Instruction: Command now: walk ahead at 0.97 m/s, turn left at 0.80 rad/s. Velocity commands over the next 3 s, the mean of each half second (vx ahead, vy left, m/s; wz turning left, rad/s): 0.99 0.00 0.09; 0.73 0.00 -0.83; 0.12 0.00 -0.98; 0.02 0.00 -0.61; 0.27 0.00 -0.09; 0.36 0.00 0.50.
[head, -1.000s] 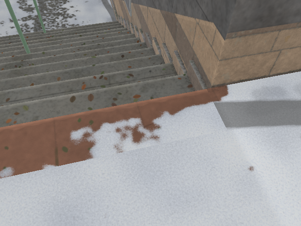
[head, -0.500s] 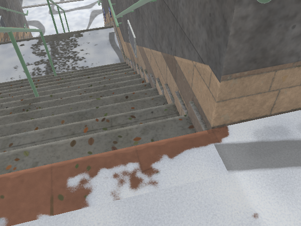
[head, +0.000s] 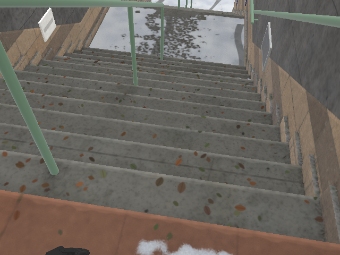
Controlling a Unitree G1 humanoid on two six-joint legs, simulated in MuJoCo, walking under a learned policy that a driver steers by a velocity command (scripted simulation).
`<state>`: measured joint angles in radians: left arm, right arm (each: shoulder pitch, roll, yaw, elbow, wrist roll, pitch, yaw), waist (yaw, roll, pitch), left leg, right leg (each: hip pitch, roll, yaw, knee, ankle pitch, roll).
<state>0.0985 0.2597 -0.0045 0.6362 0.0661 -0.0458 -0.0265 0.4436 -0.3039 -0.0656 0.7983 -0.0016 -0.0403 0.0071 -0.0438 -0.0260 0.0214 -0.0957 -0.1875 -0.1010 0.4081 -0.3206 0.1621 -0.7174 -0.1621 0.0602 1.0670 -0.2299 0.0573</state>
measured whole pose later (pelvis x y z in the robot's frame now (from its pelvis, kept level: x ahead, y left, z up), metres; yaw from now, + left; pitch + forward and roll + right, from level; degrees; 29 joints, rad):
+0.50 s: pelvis +0.47 -0.02 +0.00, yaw +1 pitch +0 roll -1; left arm 0.59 0.31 0.05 0.90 0.00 -0.06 -0.02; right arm -0.02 -0.28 0.02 0.61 -0.05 -0.05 0.03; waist 0.12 0.01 0.01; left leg -0.63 0.06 -0.08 0.82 -0.06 0.01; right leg -0.08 0.13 0.10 0.40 -0.31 -0.09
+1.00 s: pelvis +0.89 +0.05 -0.21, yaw -24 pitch +3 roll +2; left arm 0.19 0.30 0.00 0.82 0.10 -0.10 -0.15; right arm 0.51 -0.24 0.01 0.89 -0.11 -0.11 -0.07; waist -0.07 -0.08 -0.05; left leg -0.19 0.01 0.21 0.81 -0.66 0.01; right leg -0.83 -0.08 -0.04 0.99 0.20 0.02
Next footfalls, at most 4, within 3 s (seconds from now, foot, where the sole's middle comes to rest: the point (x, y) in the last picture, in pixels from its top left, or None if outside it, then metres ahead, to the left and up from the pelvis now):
0.20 right None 0.44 -0.10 -0.77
0.74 left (128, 191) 0.84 0.18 -0.94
1.14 right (174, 169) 1.06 -0.07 -1.10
1.42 left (143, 147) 1.22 0.11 -1.10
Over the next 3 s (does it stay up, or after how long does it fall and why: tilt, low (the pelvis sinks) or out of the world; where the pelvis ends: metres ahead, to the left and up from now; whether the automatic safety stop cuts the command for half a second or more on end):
stays up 1.18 -0.15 -0.38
